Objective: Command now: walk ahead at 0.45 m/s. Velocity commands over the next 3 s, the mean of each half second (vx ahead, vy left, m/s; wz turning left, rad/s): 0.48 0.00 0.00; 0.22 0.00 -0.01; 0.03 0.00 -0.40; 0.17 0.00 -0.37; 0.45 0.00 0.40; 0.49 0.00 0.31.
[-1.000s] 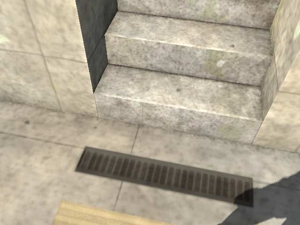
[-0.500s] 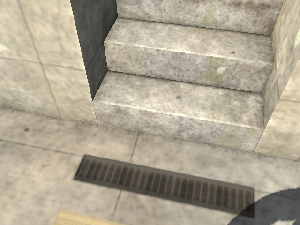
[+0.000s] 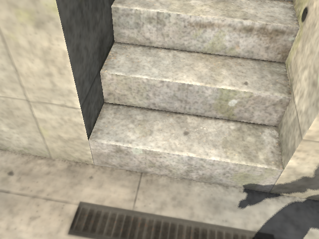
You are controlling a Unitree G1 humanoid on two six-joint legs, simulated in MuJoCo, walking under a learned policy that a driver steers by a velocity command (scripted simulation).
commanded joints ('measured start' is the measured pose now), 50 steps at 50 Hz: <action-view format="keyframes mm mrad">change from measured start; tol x32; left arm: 1 -143 10 -10 -90 0 -7 -10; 9 -266 53 -17 -159 -8 -26 -53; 14 290 246 43 -16 33 -24 -35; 50 25 135 -45 39 48 88 47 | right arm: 1 8 -176 -26 -50 -1 -5 -18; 50 -361 -227 -9 -226 -28 51 -38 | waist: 1 2 95 131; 12 219 151 -122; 14 162 -262 -404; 24 31 -12 38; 39 27 214 -422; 50 89 169 -48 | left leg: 1 -63 244 -149 -140 283 119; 12 -14 253 -41 426 870 39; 14 -608 -18 -121 1072 -318 -35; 15 -712 44 -203 1171 -296 -13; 35 -343 75 -51 219 312 -8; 38 315 450 -419 302 1276 265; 50 -414 211 -170 -7 -296 8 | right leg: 1 -79 11 -17 -188 121 19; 8 -31 52 -35 -388 102 -36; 12 586 129 -62 -381 27 -129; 14 1117 -285 749 -581 -267 -333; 22 399 -92 160 -814 98 -215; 36 636 3 24 -391 618 -60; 39 177 149 106 185 -631 50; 50 487 100 7 -450 -74 44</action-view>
